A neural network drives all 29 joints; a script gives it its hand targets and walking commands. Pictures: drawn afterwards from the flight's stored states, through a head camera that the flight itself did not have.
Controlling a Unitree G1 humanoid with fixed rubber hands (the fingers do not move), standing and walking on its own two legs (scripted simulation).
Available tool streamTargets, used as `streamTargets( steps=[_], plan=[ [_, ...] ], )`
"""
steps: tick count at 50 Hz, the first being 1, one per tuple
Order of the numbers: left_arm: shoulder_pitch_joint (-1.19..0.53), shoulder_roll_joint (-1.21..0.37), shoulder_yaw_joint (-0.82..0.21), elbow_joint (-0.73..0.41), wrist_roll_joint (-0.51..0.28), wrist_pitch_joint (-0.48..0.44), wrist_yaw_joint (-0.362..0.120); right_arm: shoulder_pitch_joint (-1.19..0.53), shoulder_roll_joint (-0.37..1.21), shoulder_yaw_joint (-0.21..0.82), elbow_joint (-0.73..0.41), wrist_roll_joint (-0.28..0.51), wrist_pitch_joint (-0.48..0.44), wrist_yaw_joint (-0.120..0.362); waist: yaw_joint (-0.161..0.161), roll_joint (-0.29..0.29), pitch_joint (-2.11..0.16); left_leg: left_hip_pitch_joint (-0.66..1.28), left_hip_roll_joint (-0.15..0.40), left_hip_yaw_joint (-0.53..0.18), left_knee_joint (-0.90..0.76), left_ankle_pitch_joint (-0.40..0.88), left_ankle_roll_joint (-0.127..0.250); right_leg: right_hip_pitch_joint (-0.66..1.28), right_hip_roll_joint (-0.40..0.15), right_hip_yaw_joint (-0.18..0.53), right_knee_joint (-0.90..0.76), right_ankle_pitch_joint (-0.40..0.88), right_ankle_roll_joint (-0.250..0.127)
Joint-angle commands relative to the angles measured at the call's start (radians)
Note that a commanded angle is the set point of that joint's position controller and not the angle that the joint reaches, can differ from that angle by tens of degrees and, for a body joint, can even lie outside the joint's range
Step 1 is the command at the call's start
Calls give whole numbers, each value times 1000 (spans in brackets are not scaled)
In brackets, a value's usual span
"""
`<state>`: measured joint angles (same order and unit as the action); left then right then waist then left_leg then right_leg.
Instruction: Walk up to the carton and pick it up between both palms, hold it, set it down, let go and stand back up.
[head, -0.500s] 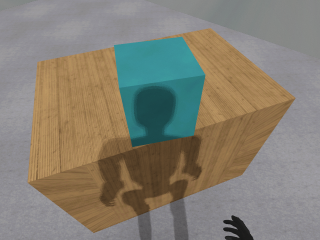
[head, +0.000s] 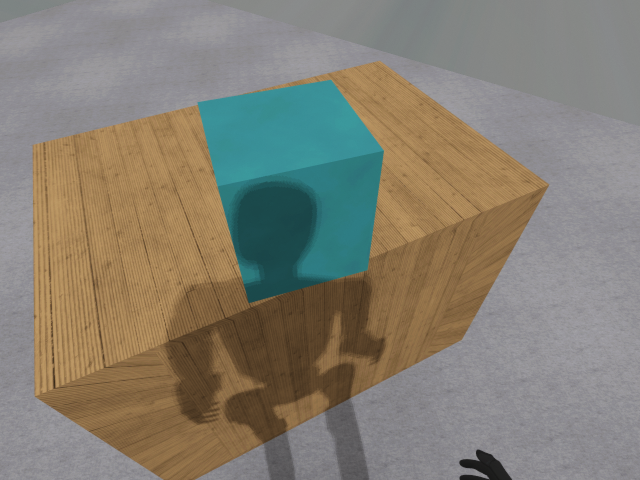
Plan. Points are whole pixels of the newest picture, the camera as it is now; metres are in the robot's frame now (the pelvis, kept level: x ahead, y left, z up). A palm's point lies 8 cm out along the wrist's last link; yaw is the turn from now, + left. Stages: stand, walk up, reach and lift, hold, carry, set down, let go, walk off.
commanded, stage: walk up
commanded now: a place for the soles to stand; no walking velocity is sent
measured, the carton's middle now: (289, 193) +0.52 +0.07 +0.06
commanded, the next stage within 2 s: none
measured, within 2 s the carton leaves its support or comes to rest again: neither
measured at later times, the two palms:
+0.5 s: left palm out of the picture +0.12 +0.15 -0.11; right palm out of the picture +0.10 -0.32 -0.08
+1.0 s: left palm out of the picture +0.12 +0.02 -0.09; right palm (549, 349) +0.34 -0.36 -0.13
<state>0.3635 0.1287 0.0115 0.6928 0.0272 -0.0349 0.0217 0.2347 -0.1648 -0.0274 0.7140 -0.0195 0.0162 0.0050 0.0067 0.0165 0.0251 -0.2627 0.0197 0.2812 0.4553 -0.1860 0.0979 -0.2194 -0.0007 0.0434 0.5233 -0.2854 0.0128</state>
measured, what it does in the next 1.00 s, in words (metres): steps to the right, turning left: right foot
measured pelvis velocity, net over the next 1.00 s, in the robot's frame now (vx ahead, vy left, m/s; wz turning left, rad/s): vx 0.17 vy -0.20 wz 0.28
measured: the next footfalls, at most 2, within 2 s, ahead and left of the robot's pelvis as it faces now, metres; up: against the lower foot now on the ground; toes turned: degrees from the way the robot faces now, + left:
right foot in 0.62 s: +0.18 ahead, -0.24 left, +0.00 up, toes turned +2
left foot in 1.18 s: +0.28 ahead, -0.10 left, +0.00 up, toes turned +22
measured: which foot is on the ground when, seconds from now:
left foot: down 0.00-0.64, up 0.66-1.00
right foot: down 0.00-0.08, up 0.10-0.60, down 0.62-1.00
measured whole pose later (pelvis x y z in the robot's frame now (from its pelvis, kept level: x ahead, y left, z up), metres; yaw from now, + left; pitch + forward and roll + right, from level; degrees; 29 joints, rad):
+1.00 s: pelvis +0.17 -0.20 +0.01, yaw +16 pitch +0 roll +3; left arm 0.48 0.10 0.01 0.65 0.03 -0.07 0.06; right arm 0.19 -0.17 -0.02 0.73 -0.03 0.02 -0.01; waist 0.04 0.04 0.09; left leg -0.59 -0.04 0.04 0.91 -0.08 -0.01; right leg -0.13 -0.04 -0.24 0.42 -0.31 -0.05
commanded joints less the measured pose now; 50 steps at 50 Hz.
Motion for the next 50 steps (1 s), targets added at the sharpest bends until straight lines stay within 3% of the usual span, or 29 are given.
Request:
streamTargets(
  steps=[1,2,3,4,5,6,8,11,12,13,14,17,19,23,27,28,29,30,31,32,33,34,35,37,38,39,41,45,50],
  plan=[
    [24,72,19,-63,1,-10,4,-3,-81,-17,-77,2,-10,2,-8,-18,-3,103,170,-205,-130,-167,-22,-146,-56,70,-61,24,-30],
    [24,70,19,-66,0,-10,5,1,-83,-17,-80,1,-10,1,-8,-10,-7,106,174,-211,-135,-157,-19,-147,-56,72,-58,26,-31],
    [43,114,44,-101,48,1,-33,239,-88,-46,-51,-22,-36,-12,-73,-95,-116,293,295,-516,-225,-562,16,-261,46,-66,162,-329,-36],
    [25,120,51,-114,69,18,-45,312,-145,-64,-30,-27,-41,-30,-82,-46,-55,300,420,-689,-320,-726,46,-391,35,-100,315,-415,-43],
    [28,126,55,-130,80,32,-52,304,-157,-69,-33,-27,-43,-49,-64,-45,-5,270,463,-733,-358,-751,48,-451,-6,-68,397,-377,-42],
    [33,105,44,-134,69,36,-59,259,-152,-65,-39,-32,-49,-62,-43,-47,30,263,466,-706,-357,-705,61,-514,-41,-51,453,-343,-32],
    [-9,81,32,-151,53,34,-71,207,-104,-54,-49,-32,-66,-74,-28,-10,85,171,386,-585,-354,-540,41,-521,-91,-41,493,-212,-18],
    [-46,76,27,-138,48,29,-87,224,-69,-52,-43,-29,-84,-66,-30,24,57,127,251,-434,-309,-319,2,-478,-85,-81,543,-37,9],
    [-24,73,24,-124,40,33,-91,231,-63,-55,-40,-27,-89,-64,-15,39,28,123,224,-392,-298,-301,-4,-472,-82,-89,575,9,18],
    [-4,119,47,-112,53,48,-104,199,-47,-55,-19,-32,-86,-72,15,47,-25,54,204,-340,-311,-396,-66,-386,-54,-133,611,12,25],
    [25,112,48,-104,49,59,-110,176,-80,-64,-29,-29,-83,-78,36,104,-28,-2,181,-315,-325,-440,-79,-353,-49,-147,622,24,38],
    [-48,101,31,-124,45,68,-112,199,-91,-74,-39,-11,-83,-77,3,180,48,-107,209,-355,-369,-536,-13,-384,-92,-139,585,56,94],
    [-93,109,25,-128,40,59,-106,234,-79,-78,-42,-14,-88,-66,-20,180,71,-35,241,-381,-337,-502,19,-458,-126,-107,510,48,100],
    [-157,98,20,-145,43,42,-101,265,-113,-99,-60,-31,-102,-60,-56,135,8,80,282,-416,-255,-431,31,-439,-143,-77,344,-46,70],
    [-58,48,18,-131,29,26,-92,156,-151,-101,-105,-30,-82,-46,-13,140,-11,-132,226,-376,-184,-462,10,-122,-113,-120,159,-92,9],
    [9,49,24,-116,26,18,-85,127,-143,-90,-109,-28,-71,-40,22,83,-7,-185,202,-366,-130,-466,0,-19,-109,-143,59,-2,-9],
    [99,69,37,-80,23,6,-73,144,-100,-72,-99,-31,-61,-31,45,-29,-22,-216,135,-341,12,-457,-22,82,-77,-144,-14,31,-9],
    [165,117,55,-57,22,-7,-58,186,-20,-39,-90,-37,-54,-18,56,-216,-31,-245,42,-273,260,-421,-59,122,-104,-78,-79,-13,13],
    [212,177,69,-65,38,-19,-43,204,88,0,-110,-57,-51,-1,61,-424,-7,-367,-50,-239,552,-498,-111,74,-294,174,-219,-297,31],
    [139,169,56,-99,20,-26,-23,189,78,-7,-124,-65,-41,-2,24,-325,113,-444,-66,-328,689,-424,-132,-52,-346,290,-270,-372,54],
    [95,243,63,-118,-6,-12,-11,142,-34,-38,-147,-45,-34,-14,32,-309,124,-479,-32,-371,720,-356,-112,-76,-412,400,-414,-500,-24],
    [75,211,51,-131,-16,-12,-8,63,-58,-40,-160,-47,-34,-19,46,-250,209,-543,-6,-390,748,-281,-120,-64,-397,367,-425,-401,-17],
    [76,174,38,-130,-12,-18,-9,48,-72,-45,-142,-43,-36,-19,34,-193,215,-541,5,-410,757,-199,-124,-40,-351,259,-371,-223,15],
    [79,132,29,-133,8,-36,-3,126,-68,-42,-78,-32,-38,-11,-4,-116,135,-492,13,-400,755,-106,-130,65,-315,78,-248,283,71],
    [97,101,20,-124,13,-45,-3,139,-59,-43,-56,-31,-36,-8,-9,-107,84,-452,-6,-383,765,-79,-131,93,-291,15,-213,461,97],
    [104,86,16,-119,14,-53,-3,144,-46,-38,-46,-28,-32,-8,-16,-111,39,-414,-16,-368,770,-57,-134,98,-279,-35,-198,534,102],
    [112,53,12,-115,10,-60,9,95,-16,-22,-38,-19,-23,-11,-16,-113,14,-406,-48,-334,747,1,-131,118,-245,-100,-179,652,135],
    [110,83,26,-115,3,-55,41,-60,27,24,-53,-2,-16,-22,20,-177,3,-389,-72,-230,526,126,-112,145,-193,-207,-159,680,118],
    [202,106,44,-107,-3,-26,67,-204,23,48,-83,-18,-11,-9,97,-159,-30,-368,-85,-140,223,101,-61,328,-240,-170,-107,682,83]
  ],
)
